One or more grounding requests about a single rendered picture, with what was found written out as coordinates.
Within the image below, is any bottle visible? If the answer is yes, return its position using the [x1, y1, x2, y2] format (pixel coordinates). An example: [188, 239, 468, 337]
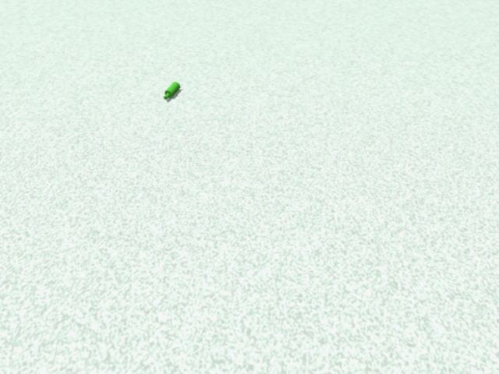
[164, 82, 180, 100]

